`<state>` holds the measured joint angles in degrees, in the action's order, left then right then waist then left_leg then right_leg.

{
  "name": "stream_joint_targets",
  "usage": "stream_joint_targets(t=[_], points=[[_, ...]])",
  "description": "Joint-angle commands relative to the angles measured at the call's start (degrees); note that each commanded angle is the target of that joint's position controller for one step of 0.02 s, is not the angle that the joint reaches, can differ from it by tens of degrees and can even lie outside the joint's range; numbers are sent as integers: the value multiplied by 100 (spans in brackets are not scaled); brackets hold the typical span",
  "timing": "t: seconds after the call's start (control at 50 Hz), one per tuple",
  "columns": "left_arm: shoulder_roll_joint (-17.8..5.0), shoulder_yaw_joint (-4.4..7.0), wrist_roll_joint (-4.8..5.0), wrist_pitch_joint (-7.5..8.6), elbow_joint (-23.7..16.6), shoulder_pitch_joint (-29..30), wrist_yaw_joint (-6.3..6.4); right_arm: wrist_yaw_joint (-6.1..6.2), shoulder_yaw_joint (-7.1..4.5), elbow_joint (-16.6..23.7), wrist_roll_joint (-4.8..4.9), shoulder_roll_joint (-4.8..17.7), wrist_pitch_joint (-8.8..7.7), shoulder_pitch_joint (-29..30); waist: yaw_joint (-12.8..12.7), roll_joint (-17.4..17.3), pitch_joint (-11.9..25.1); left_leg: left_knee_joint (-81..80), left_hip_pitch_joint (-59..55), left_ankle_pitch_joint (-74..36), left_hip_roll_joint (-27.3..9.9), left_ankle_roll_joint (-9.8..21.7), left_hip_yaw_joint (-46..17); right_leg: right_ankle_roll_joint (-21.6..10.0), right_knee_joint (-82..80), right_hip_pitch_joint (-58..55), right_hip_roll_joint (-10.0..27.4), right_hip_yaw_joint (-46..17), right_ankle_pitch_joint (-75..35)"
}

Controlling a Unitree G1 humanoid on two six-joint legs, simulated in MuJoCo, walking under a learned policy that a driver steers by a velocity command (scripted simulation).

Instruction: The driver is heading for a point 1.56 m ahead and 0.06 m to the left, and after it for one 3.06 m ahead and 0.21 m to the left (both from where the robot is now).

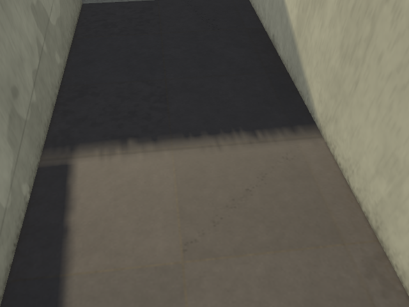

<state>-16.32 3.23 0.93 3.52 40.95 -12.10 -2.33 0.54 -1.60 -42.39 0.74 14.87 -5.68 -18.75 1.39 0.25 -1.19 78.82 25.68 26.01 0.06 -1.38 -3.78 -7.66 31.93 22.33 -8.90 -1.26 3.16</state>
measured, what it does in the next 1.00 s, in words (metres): goes down: left foot 0.04 m lower, then right foot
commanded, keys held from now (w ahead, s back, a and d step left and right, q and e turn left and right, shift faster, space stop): w+e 0.30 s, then w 0.02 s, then no key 0.10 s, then q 0.22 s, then w+q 0.36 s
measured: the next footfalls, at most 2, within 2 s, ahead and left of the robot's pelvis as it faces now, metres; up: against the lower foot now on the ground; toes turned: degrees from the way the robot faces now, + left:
left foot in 0.32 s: +0.35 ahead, +0.14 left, -0.04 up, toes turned -19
right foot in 0.74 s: +0.40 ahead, -0.10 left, -0.05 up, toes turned -6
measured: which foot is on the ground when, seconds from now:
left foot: up 0.00-0.30, down 0.32-0.74, up 0.76-1.00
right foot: down 0.00-0.30, up 0.32-0.72, down 0.74-1.00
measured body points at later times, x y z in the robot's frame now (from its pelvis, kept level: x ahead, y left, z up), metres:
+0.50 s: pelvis +0.27 +0.05 -0.03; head +0.30 +0.06 +0.42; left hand +0.44 +0.29 -0.15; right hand +0.30 -0.21 -0.15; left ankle +0.32 +0.15 -0.77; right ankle +0.21 -0.07 -0.67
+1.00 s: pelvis +0.41 +0.02 -0.03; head +0.42 +0.01 +0.42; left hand +0.49 +0.30 -0.14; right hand +0.53 -0.27 -0.13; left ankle +0.49 +0.18 -0.72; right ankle +0.37 -0.10 -0.77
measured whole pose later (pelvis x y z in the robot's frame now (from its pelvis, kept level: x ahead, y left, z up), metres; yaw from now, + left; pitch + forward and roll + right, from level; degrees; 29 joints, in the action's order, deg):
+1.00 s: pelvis +0.41 +0.02 -0.03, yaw -1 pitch +3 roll -1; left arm -14.6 4.5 -0.4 4.7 45.3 -17.6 0.7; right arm 0.0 -5.0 -42.0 0.9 17.6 -1.6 -15.1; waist -2.5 -2.3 2.1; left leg 49.3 34.5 6.2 -4.1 -1.0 -4.4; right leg -2.2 18.1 8.2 0.4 5.1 4.6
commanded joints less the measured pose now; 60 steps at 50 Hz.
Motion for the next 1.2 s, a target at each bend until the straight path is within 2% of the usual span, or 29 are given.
stream_joint_targets(t=[0.02,0.08,0.12,0.22,0.28,0.3,0.32,0.34,0.36,0.38,0.42,0.46,0.5,0.52,0.54,0.58,0.64,0.7,0.72,0.74,0.76,0.78,0.82,0.86,0.94,1.04,1.12,1.16,1.2], points=[[-717,190,-73,49,-603,193,96,92,-292,599,-188,1002,-13,0,157,-239,35,-1171,1234,-413,-593,-169,-327,-1335,-1717,-646,1913,-2763,-845],[-786,229,-71,88,-403,-17,237,100,-185,709,-334,618,-95,333,12,0,119,-2704,422,-1947,-426,-304,65,-1020,-1536,215,1220,-1504,-2591],[-736,236,32,-7,-233,-275,357,20,-129,727,-319,432,-180,690,-224,157,347,-3856,-230,-3649,-87,-234,183,-695,-1278,330,830,-1157,-2034],[-547,229,75,-170,20,-791,466,-112,-161,1052,-129,526,-225,1525,-498,428,193,-5196,-367,-4102,96,-82,-318,-481,-468,-197,890,-2198,509],[-425,218,22,-205,-9,-788,473,-117,-265,875,-133,720,-322,1063,-231,509,266,-5592,-514,-3433,-95,210,-507,-352,500,-938,1004,-2612,272],[-268,169,25,-190,-26,-771,441,-97,-292,743,-166,729,-355,628,-36,399,428,-5651,-1196,-3832,-317,329,-507,-203,1182,-727,811,-2487,607],[118,41,11,-144,-58,-874,370,-95,-354,543,-220,934,-383,-167,241,-366,978,-5038,-2776,-5004,-990,496,-892,30,2859,305,344,-1845,2148],[260,-4,-2,-72,127,-1874,330,-121,-369,563,-244,1113,-329,-769,33,-1471,1524,-4465,-4223,-6506,-2112,1242,-2272,426,4843,1621,-264,-1372,4442],[-270,20,154,39,-83,-2263,272,-180,-501,328,-19,1536,-216,-1100,-10,-2089,2032,-4882,-4725,-4711,-3068,2167,-4051,700,5738,2692,54,-1134,3941],[-613,105,265,-39,-3,-1622,329,-134,-488,407,-43,1171,-128,-863,267,-1377,1536,-5418,-4259,-2812,-2661,2041,-4073,854,5950,3133,398,-1092,3248],[-754,170,37,-242,-254,-263,461,-119,-207,617,-254,667,-48,48,258,-57,321,-5753,-2176,-3493,-2000,1635,-2651,862,5308,2574,682,-874,2275],[-331,99,-173,-274,-322,-356,497,-162,-85,414,-206,458,-84,296,-188,-336,19,-5919,-1031,-4849,-1387,1358,-1725,820,3927,1701,1036,-711,1981],[-91,37,-278,-159,-292,-362,516,-171,-110,203,-162,515,-95,77,-135,-609,263,-5947,-1005,-6697,-1000,1236,-1119,863,2835,1161,968,-235,1667],[69,-18,-226,-111,-322,-416,510,-115,-188,137,-166,766,-34,215,-314,-893,594,-5912,-1118,-6705,-1087,1298,-1163,907,2105,806,999,-284,1215],[-6,-12,-210,-73,-237,-297,498,-76,-199,90,-97,723,-1,84,-151,-706,699,-5893,-1105,-7058,-920,1255,-951,928,1741,469,890,-210,904],[29,-23,-103,-69,-242,-138,462,-25,-278,10,-35,989,97,74,-178,-852,877,-5920,-1197,-6403,-942,1285,-952,975,1078,45,722,-196,339],[-149,27,-109,-114,-331,266,444,29,-312,-55,68,985,221,-122,-58,-770,676,-5847,-1306,-5351,-915,1220,-1224,945,385,-93,593,-271,163],[-247,103,-119,-62,-365,213,383,81,-301,-2,151,806,306,31,-300,-628,551,-5678,-937,-2966,-688,954,-1672,688,-751,-974,733,-321,-422],[-462,169,-173,-41,-335,-66,401,75,-273,49,122,637,293,14,-373,-419,678,-5283,-542,-2072,-471,747,-1622,458,-865,-1614,1216,-545,-676],[-742,230,-239,-50,-324,-566,462,56,-172,140,29,254,270,-14,-482,438,1027,-4068,264,-491,49,464,-1109,45,-780,-2558,2233,-1275,-1560],[-848,242,-241,-124,-306,-746,453,60,-157,184,-38,195,252,-407,-299,1398,1029,-2957,971,1311,553,259,-476,-526,-895,-2740,3021,-2194,-2134],[-1010,347,-150,-125,-184,-888,393,62,-238,311,31,545,247,-477,-319,1643,1028,-2183,1586,1244,234,229,-310,-994,-1441,-2559,3441,-3079,236],[-582,243,-48,11,-251,-383,336,79,-380,236,68,840,393,-54,-308,848,161,-1731,1937,86,-190,194,-372,-641,-2021,-1829,2799,-2616,2736],[-469,212,-54,98,-221,-40,310,58,-380,197,-22,670,472,-24,-179,817,-191,-1840,1777,-716,-373,85,-345,-487,-2363,-1369,2521,-1903,2099],[-511,285,-152,238,-7,-234,312,-29,-358,362,16,414,345,352,-293,492,31,-2576,1463,-1857,-508,5,-180,-416,-2346,-1468,2313,-683,311],[-786,389,-78,207,216,-327,288,-196,-284,614,41,292,280,919,-465,489,52,-3993,704,-2961,-489,99,107,-290,-2052,-1250,2289,117,-154],[-964,474,81,172,356,-449,240,-275,-322,876,58,438,357,1276,-507,478,-93,-4462,588,-2460,-470,337,128,-109,-1600,-1495,2568,139,99],[-1075,521,140,117,409,-438,235,-289,-357,929,35,509,392,1222,-396,428,-120,-4614,404,-1933,-391,512,296,13,-1147,-1613,2684,168,-149],[-886,454,108,73,421,-403,213,-243,-561,565,6,827,395,140,127,-77,449,-5140,-1259,-2312,63,781,685,361,630,-1261,2201,769,-1097]])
